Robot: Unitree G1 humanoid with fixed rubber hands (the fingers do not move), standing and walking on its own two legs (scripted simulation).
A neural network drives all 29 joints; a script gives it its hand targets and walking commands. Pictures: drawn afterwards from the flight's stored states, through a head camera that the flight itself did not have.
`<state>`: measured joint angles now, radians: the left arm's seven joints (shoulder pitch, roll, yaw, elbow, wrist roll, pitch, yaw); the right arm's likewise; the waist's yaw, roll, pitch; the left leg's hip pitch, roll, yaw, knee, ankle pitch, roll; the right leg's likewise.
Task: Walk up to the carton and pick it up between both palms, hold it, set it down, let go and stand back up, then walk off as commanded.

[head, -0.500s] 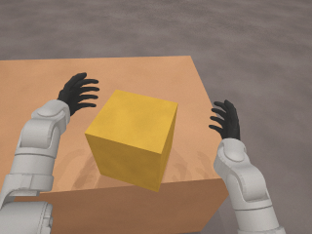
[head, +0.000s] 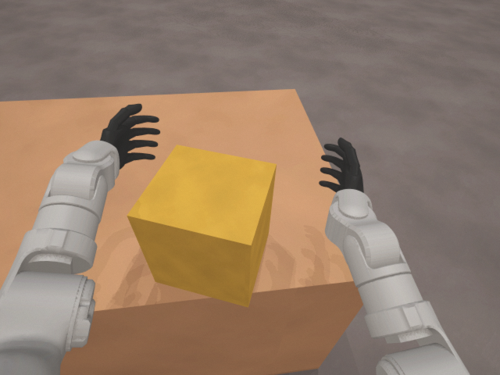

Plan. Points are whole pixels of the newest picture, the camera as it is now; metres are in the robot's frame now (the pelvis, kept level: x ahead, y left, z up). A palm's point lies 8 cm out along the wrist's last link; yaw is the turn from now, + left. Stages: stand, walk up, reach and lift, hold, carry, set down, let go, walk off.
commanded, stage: reach and lift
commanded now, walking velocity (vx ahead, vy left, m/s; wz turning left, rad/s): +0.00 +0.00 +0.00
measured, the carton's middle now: (212, 226) +0.39 +0.07 +0.02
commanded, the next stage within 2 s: none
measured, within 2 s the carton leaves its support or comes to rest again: neither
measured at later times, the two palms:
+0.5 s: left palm (115, 211) +0.40 +0.23 +0.06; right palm (308, 225) +0.35 -0.10 +0.06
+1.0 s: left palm (144, 199) +0.44 +0.19 +0.04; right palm (309, 219) +0.38 -0.11 +0.04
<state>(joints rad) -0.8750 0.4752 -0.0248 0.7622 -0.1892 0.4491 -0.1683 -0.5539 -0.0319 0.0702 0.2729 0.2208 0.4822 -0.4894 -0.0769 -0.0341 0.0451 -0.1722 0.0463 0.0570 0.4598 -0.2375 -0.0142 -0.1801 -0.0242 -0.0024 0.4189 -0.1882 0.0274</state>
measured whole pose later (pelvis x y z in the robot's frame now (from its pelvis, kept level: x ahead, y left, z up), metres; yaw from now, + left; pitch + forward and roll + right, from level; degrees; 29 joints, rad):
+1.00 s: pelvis +0.03 +0.02 +0.00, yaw +2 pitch +8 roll -3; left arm -0.60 0.30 0.03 0.64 -0.18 0.17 -0.12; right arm -0.49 0.12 0.01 0.72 0.13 -0.23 -0.45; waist -0.13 -0.03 0.00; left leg -0.42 0.05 0.01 0.60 -0.30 -0.01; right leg -0.34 -0.02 -0.05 0.42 -0.19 0.04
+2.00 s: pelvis +0.01 +0.02 -0.01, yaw +2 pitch +6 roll -3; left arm -0.82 0.17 0.16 0.98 0.05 0.04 -0.12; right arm -0.56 0.19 -0.19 0.90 0.00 -0.30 -0.42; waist -0.13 -0.03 0.00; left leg -0.42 0.05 0.01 0.60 -0.29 0.01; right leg -0.34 -0.02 -0.05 0.42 -0.18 0.05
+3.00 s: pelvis +0.00 +0.01 +0.00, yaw +2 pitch +8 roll -3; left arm -0.82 0.13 0.20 0.96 0.20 -0.07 -0.14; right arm -0.54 0.19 -0.19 0.99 -0.05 -0.52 -0.45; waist -0.13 -0.03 -0.04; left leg -0.42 0.05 0.01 0.49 -0.21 0.01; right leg -0.34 -0.02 -0.04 0.31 -0.10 0.05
